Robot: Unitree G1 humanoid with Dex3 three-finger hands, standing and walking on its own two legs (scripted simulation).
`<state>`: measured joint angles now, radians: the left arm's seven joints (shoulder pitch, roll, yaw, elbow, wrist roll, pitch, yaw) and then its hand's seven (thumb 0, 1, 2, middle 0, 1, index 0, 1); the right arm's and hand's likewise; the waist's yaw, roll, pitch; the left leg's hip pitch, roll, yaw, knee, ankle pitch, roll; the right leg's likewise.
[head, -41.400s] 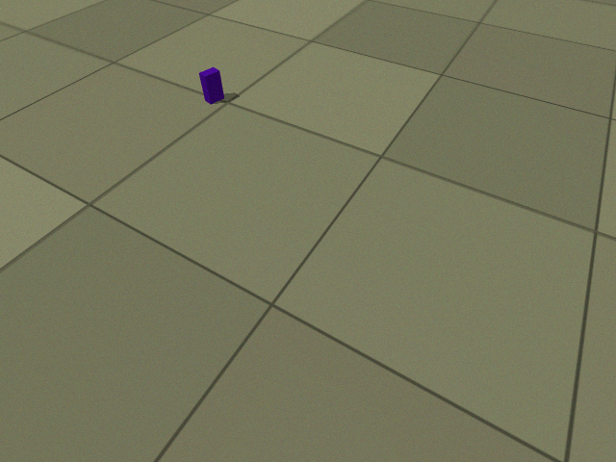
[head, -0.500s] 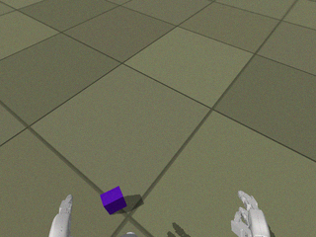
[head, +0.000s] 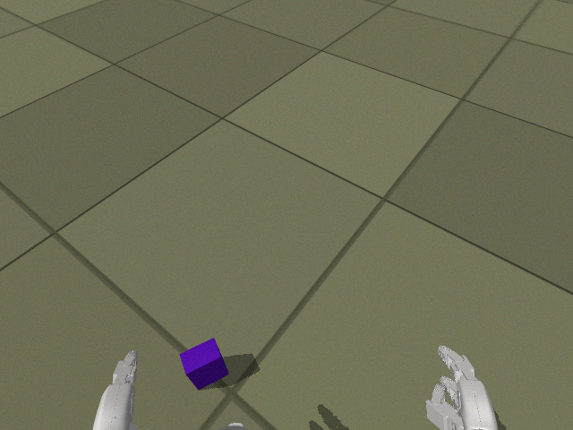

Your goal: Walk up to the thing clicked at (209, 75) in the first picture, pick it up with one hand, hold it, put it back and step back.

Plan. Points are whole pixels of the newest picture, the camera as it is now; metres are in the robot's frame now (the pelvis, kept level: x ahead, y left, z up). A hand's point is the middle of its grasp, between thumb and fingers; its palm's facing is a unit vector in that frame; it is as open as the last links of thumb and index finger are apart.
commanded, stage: home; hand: left
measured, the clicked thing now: (205, 364) +0.40 +0.25 -0.63
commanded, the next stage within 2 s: stand in 1.04 s
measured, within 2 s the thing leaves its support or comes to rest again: neither
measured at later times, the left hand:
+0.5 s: hand (162, 425) +0.15 +0.18 -0.06, palm faces +0.09 -0.96 -0.28, open 17.6 cm
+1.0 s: hand (156, 416) +0.17 +0.19 -0.06, palm faces +0.09 -0.96 -0.28, open 17.6 cm
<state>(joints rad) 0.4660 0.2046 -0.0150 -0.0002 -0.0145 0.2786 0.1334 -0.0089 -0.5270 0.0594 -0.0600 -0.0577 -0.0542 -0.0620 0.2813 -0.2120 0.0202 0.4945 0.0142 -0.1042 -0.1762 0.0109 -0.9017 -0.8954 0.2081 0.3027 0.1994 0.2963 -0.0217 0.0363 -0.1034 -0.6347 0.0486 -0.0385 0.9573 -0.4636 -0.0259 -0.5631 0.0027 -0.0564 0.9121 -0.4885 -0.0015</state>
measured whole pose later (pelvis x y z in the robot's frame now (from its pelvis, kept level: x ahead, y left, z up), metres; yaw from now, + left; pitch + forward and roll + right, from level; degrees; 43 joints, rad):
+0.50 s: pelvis -0.01 +0.00 +0.00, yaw +0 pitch +7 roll -2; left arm 0.46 0.20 -0.02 0.02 -0.01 0.26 0.13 -0.01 -0.56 0.04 -0.06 -0.05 -0.05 -0.06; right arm 0.28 -0.21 0.02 0.51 0.01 -0.13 -0.18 0.01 -0.90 -0.90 0.21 0.30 0.20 0.30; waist -0.02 0.03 -0.10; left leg -0.63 0.05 -0.03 0.95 -0.44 -0.03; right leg -0.57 0.00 -0.05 0.91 -0.47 0.00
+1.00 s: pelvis +0.00 +0.01 +0.00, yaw +0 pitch +7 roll -2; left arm 0.46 0.20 -0.01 0.01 -0.01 0.26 0.13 -0.01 -0.56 0.04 -0.06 -0.05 -0.05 -0.06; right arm 0.28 -0.20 0.02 0.51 0.01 -0.13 -0.18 0.01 -0.90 -0.90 0.21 0.30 0.20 0.30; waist -0.02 0.03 -0.10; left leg -0.62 0.04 -0.03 0.95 -0.46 -0.01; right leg -0.55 0.00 -0.04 0.90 -0.48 0.01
